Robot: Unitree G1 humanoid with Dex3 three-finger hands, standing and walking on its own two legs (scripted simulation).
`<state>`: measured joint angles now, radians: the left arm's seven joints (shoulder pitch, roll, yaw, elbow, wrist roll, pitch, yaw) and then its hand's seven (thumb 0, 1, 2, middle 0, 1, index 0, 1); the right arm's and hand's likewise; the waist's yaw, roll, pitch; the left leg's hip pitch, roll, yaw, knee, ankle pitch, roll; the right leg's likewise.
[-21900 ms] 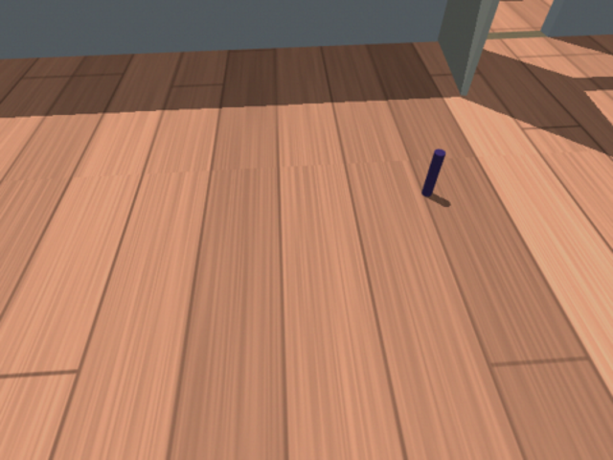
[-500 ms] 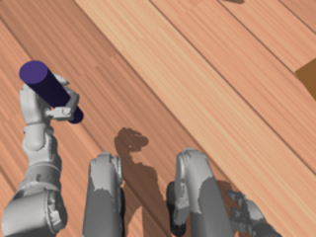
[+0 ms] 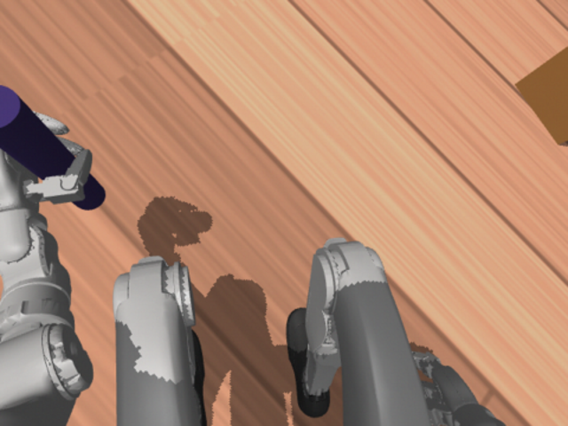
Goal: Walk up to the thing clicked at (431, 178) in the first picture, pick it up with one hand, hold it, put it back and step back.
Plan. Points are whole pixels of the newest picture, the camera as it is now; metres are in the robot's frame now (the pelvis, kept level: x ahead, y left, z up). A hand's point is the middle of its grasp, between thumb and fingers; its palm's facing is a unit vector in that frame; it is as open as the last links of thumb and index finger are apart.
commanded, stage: crouch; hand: left
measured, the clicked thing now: (53, 163) +0.45 +0.27 -0.06
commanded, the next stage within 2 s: lower in 0.30 s
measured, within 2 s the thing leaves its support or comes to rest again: neither
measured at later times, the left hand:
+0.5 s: hand (72, 170) +0.46 +0.26 -0.10, palm faces +0.23 -0.97 -0.01, open 6.9 cm
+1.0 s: hand (91, 182) +0.46 +0.26 -0.17, palm faces +0.23 -0.97 -0.01, open 6.9 cm
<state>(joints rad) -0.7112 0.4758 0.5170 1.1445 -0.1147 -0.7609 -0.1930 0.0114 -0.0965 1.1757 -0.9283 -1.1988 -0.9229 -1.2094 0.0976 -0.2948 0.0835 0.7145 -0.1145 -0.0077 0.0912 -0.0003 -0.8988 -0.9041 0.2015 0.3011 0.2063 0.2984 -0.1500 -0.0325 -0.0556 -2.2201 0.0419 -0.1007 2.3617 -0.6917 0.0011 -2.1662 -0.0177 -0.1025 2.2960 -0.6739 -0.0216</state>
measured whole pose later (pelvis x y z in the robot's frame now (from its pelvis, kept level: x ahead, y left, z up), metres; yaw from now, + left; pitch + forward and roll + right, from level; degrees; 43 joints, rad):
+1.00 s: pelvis +0.00 +0.01 -0.05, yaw -6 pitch +22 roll -12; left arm -0.69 0.67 0.56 1.26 -0.12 -0.91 -0.15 0.01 -0.07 1.16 -0.91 -1.22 -0.90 -1.23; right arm -0.04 -0.35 0.29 0.66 -0.24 0.03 0.13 0.00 -0.91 -0.91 0.20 0.30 0.21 0.30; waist -0.23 -0.13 0.17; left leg -2.29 0.04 -0.23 2.58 -0.71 0.01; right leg -2.17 0.01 -0.20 2.42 -0.65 0.01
